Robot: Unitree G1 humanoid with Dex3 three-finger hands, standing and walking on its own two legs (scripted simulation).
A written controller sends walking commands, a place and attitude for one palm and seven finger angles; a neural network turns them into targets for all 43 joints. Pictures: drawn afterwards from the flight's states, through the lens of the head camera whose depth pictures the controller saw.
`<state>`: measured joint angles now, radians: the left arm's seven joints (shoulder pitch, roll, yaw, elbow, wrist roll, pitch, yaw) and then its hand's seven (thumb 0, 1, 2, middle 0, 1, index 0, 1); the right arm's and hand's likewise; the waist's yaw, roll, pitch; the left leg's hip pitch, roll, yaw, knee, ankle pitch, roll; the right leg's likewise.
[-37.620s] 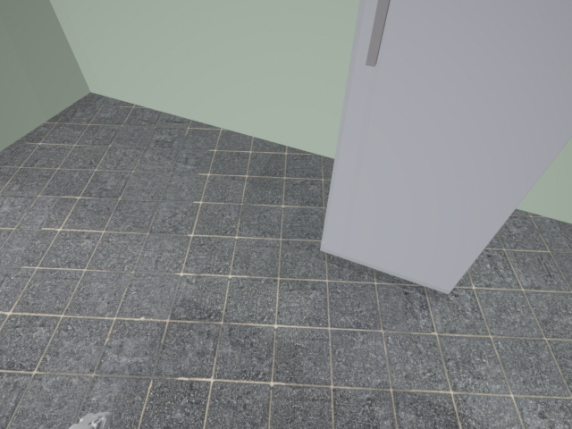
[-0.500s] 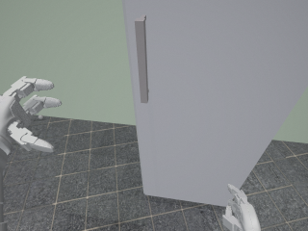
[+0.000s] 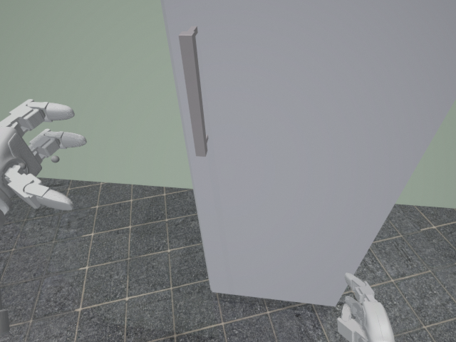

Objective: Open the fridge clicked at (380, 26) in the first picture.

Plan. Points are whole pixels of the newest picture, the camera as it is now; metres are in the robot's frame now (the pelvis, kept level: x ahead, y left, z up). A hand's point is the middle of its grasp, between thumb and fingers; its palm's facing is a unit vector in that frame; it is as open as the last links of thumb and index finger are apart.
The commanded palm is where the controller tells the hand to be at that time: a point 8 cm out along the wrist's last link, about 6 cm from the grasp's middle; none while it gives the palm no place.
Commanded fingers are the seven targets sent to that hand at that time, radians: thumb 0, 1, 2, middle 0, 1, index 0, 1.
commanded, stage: raise the hand to about handle height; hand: left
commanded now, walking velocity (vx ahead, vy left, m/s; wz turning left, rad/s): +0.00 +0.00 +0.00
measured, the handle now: (197, 97) +0.47 +0.11 +0.23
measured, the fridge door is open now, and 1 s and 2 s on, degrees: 0 0 0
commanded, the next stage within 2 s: move the hooked fingers beside the handle in 0.14 s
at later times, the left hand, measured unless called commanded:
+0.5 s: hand (78, 148) +0.31 +0.26 +0.23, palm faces +0.03 -0.99 -0.11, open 14.0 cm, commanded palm +0.27 +0.30 +0.25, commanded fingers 0.00 -0.50 0.30 -0.30 -1.20 -0.30 -1.20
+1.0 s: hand (108, 139) +0.33 +0.22 +0.24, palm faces +0.02 -1.00 -0.07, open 14.0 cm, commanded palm +0.31 +0.27 +0.24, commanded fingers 0.00 -0.50 0.30 -0.30 -1.20 -0.30 -1.20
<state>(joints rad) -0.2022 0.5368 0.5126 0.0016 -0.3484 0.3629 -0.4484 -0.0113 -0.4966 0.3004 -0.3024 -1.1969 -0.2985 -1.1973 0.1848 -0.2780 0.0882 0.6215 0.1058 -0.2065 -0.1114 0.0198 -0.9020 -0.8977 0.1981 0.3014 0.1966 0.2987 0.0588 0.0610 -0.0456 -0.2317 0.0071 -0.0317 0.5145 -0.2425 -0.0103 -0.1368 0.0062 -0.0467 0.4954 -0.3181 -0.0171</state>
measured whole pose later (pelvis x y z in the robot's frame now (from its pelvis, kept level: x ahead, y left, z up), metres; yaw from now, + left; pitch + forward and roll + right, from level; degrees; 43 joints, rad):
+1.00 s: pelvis +0.01 +0.00 +0.00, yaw +0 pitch -2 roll +0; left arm -0.37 0.42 0.34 0.04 -0.29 0.42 -0.29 -0.01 -0.50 0.30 -0.30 -1.20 -0.30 -1.20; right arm 0.15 -0.26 0.09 0.64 0.10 -0.14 -0.11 0.02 -0.90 -0.90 0.20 0.30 0.20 0.30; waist 0.05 0.05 -0.05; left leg -0.22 0.00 -0.03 0.51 -0.25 -0.01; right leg -0.13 -0.01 -0.05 0.50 -0.33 -0.01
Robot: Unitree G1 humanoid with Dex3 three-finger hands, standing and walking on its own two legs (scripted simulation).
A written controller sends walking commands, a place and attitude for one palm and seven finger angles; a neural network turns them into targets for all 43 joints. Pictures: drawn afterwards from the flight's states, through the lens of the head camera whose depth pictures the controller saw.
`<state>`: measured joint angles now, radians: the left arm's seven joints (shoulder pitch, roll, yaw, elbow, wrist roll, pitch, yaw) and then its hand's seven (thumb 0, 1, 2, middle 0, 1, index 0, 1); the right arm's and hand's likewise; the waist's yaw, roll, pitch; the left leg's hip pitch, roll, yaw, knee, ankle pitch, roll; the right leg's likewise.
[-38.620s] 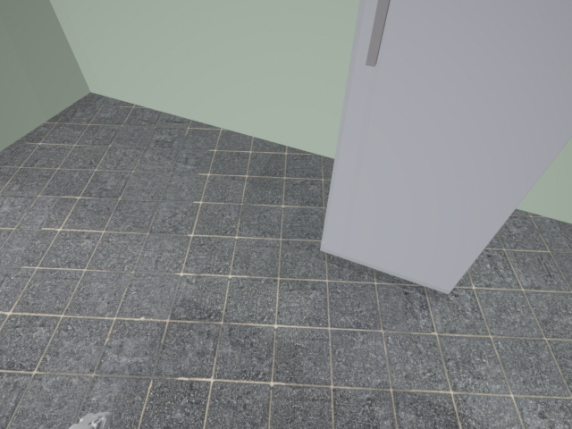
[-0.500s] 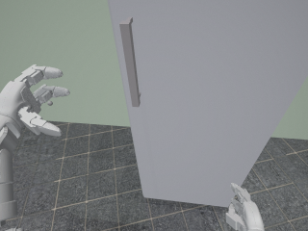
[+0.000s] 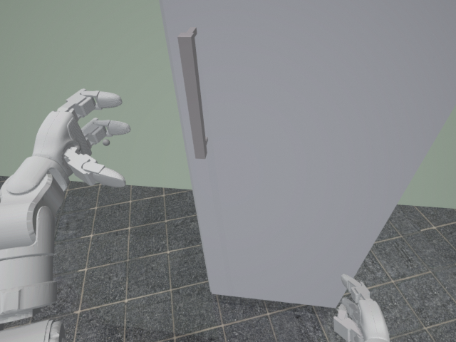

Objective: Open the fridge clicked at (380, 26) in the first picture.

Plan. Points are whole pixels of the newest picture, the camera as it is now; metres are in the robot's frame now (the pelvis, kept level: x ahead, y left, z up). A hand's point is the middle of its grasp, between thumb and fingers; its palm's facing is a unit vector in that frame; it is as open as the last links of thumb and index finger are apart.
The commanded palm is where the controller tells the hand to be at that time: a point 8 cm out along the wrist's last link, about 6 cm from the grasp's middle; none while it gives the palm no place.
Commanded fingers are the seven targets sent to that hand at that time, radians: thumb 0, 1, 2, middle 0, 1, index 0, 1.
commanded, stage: move the hooked fingers beside the handle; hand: left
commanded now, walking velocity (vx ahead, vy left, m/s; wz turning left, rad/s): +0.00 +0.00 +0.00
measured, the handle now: (197, 99) +0.46 +0.11 +0.23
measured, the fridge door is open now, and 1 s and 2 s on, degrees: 0 0 0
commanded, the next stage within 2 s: feel for the door with the fingertips in 1.64 s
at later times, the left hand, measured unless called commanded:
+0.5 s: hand (138, 128) +0.37 +0.19 +0.23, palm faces +0.01 -1.00 -0.03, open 14.0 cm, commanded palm +0.35 +0.24 +0.23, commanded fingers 0.00 -0.50 0.30 -0.30 -1.20 -0.30 -1.20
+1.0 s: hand (162, 119) +0.41 +0.16 +0.23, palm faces +0.00 -1.00 -0.01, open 14.0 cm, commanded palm +0.37 +0.21 +0.23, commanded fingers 0.00 -0.50 0.30 -0.30 -1.20 -0.30 -1.20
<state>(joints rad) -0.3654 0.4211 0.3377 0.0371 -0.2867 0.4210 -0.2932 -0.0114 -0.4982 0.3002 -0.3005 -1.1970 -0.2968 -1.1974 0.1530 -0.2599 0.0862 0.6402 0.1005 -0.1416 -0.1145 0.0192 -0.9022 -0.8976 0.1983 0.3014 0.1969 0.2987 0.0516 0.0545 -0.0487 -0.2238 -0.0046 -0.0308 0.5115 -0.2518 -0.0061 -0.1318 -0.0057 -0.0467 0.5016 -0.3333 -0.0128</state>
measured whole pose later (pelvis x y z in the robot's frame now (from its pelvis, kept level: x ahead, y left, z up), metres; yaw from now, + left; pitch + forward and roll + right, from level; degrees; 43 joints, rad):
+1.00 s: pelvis +0.00 +0.00 +0.00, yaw -2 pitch -1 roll +0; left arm -0.61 0.33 0.24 0.36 -0.21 0.34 -0.13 -0.01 -0.50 0.30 -0.30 -1.20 -0.30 -1.20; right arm 0.20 -0.24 0.06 0.66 0.08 -0.05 -0.09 0.02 -0.90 -0.90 0.20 0.30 0.20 0.30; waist 0.00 0.04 -0.05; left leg -0.22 0.01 0.00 0.47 -0.24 -0.01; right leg -0.15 0.00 -0.01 0.47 -0.31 -0.01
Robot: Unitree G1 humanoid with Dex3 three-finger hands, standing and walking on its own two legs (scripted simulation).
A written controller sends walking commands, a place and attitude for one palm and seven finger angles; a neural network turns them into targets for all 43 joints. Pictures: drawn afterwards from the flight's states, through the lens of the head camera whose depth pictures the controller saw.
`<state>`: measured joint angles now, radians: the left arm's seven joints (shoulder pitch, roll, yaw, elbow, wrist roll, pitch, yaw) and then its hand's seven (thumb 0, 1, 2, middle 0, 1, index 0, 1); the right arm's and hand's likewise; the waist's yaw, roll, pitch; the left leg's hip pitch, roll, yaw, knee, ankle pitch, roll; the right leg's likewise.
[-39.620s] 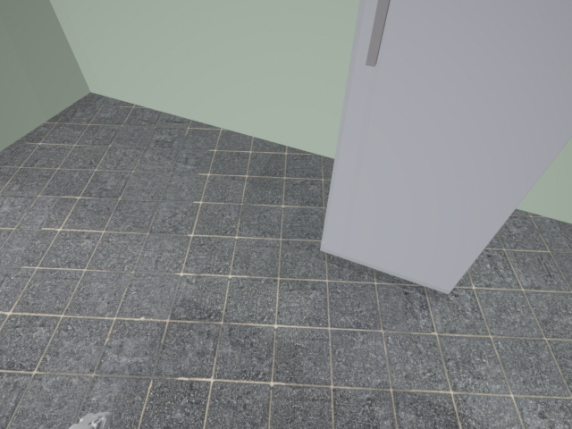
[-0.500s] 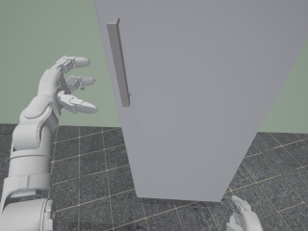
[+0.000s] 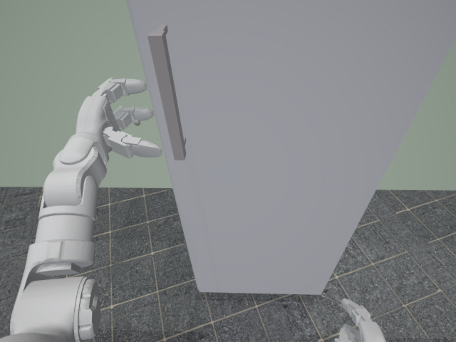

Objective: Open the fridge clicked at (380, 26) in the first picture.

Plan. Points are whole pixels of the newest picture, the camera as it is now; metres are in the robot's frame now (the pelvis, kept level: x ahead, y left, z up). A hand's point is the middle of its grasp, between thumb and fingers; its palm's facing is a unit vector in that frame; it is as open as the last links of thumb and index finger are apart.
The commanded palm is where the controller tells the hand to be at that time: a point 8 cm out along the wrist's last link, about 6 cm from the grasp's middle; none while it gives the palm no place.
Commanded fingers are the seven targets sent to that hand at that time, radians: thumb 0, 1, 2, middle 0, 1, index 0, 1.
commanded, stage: move the hooked fingers beside the handle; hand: left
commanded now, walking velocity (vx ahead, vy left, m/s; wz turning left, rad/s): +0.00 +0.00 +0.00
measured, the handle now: (172, 99) +0.46 +0.12 +0.23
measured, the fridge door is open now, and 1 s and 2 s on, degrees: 0 0 0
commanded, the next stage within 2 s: feel for the door with the fingertips in 0.64 s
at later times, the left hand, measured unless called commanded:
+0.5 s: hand (127, 126) +0.37 +0.18 +0.23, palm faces +0.04 -1.00 -0.01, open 14.0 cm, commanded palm +0.35 +0.23 +0.23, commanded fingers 0.00 -0.50 0.30 -0.30 -1.20 -0.30 -1.20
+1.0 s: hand (143, 124) +0.38 +0.16 +0.23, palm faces +0.01 -1.00 +0.01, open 14.0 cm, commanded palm +0.36 +0.20 +0.23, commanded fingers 0.00 -0.50 0.30 -0.30 -1.20 -0.30 -1.20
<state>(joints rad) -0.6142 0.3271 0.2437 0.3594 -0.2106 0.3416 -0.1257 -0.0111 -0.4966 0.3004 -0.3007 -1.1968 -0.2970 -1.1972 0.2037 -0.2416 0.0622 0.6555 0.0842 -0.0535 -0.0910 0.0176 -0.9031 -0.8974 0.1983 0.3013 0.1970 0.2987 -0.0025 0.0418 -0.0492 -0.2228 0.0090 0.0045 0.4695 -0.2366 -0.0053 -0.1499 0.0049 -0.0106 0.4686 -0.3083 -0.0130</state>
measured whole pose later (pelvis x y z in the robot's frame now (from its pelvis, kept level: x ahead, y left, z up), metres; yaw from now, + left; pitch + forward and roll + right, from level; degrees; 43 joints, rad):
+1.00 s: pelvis -0.01 +0.00 +0.00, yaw +0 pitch -1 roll +0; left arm -0.60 0.28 0.21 0.30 -0.22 0.36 -0.10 -0.01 -0.50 0.30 -0.30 -1.20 -0.29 -1.20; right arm 0.22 -0.25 0.06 0.67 0.08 -0.03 -0.09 0.02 -0.90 -0.90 0.20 0.30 0.20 0.30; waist 0.01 0.04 -0.04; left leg -0.21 0.01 0.00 0.45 -0.22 0.00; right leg -0.13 0.01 -0.01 0.44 -0.29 -0.01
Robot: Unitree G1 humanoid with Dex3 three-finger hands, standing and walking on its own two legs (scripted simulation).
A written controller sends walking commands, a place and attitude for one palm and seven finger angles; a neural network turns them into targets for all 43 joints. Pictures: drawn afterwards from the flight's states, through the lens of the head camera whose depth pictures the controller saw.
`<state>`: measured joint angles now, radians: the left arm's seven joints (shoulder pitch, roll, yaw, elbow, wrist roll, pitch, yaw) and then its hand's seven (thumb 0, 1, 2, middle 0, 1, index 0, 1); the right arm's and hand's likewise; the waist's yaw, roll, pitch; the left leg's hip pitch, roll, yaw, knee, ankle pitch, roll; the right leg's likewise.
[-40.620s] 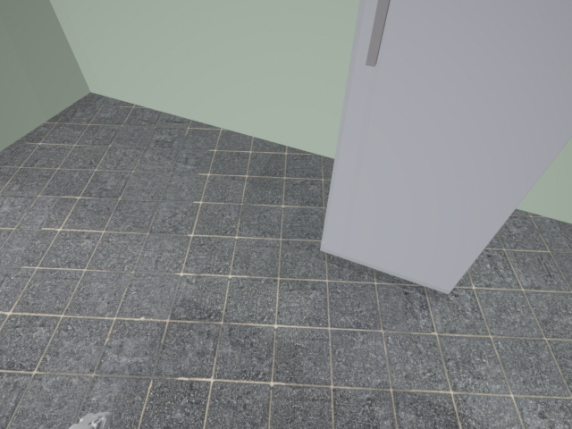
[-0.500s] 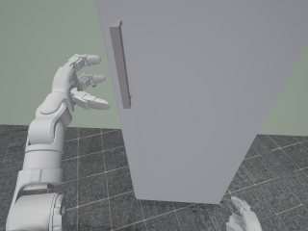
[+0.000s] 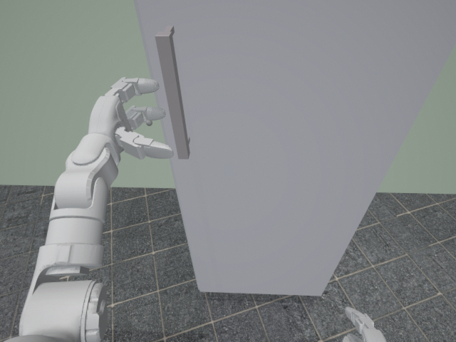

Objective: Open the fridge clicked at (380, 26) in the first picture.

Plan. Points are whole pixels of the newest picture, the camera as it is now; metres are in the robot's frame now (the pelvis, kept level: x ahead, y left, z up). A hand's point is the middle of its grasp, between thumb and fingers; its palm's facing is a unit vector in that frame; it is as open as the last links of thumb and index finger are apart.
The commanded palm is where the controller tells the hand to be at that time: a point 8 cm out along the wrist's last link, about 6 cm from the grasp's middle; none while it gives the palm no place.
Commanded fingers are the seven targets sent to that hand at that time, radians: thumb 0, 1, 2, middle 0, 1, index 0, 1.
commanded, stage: feel for the door with the fingertips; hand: left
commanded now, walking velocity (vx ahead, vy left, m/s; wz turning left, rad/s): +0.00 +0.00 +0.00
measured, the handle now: (177, 99) +0.46 +0.12 +0.23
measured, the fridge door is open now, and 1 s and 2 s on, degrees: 0 0 0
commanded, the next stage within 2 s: slide the fingers in behind the handle in 0.72 s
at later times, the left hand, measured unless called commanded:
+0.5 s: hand (158, 116) +0.40 +0.14 +0.23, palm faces +0.02 -1.00 +0.00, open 14.0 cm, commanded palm +0.38 +0.19 +0.23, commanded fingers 0.00 -0.50 0.30 -0.30 -1.20 -0.30 -1.20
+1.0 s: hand (162, 113) +0.42 +0.14 +0.23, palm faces +0.02 -1.00 +0.01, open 13.8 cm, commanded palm +0.39 +0.19 +0.23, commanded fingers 0.00 -0.50 0.30 -0.30 -1.20 -0.30 -1.20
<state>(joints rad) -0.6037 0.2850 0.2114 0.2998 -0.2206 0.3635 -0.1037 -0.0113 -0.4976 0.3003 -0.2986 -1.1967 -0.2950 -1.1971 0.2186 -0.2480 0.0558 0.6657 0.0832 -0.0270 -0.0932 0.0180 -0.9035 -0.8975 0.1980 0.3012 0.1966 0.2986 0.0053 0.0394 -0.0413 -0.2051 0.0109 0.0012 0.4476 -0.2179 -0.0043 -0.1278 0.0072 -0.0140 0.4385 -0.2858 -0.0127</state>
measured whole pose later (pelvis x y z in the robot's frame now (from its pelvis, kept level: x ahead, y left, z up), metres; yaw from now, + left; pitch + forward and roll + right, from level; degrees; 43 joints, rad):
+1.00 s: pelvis +0.00 +0.00 +0.00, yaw +0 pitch -1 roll +0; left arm -0.74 0.26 0.19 0.49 -0.18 0.31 -0.06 -0.01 -0.50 0.30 -0.33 -1.24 -0.32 -1.22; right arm 0.24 -0.24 0.05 0.68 0.07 -0.01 -0.09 0.02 -0.90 -0.90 0.20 0.30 0.20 0.30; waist 0.00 0.04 -0.04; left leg -0.21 0.02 -0.01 0.43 -0.20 -0.01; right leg -0.13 0.01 -0.02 0.41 -0.27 -0.02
